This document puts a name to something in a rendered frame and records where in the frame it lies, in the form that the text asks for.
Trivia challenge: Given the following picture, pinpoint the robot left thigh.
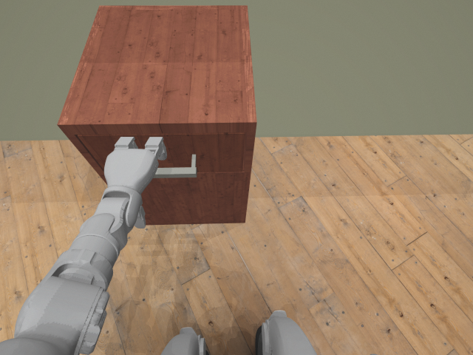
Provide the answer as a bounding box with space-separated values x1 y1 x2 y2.
161 333 205 355

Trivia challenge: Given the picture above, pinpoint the robot right thigh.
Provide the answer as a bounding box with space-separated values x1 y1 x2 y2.
262 317 317 355

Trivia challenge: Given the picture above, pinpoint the robot left forearm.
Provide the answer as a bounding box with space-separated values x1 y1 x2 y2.
14 186 142 338

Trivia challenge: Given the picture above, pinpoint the cabinet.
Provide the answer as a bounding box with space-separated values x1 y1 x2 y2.
57 5 257 225

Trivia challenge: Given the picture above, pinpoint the left robot upper arm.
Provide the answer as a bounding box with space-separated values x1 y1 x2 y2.
0 276 109 355

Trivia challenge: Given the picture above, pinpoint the robot left hand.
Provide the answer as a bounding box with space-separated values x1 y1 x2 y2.
104 137 167 229

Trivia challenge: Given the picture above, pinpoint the handle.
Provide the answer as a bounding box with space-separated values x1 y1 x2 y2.
153 155 197 178

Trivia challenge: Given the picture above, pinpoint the robot thigh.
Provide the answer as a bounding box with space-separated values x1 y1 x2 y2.
262 317 317 355
161 333 205 355

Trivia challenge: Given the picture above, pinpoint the drawer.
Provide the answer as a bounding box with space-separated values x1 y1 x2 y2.
78 132 245 172

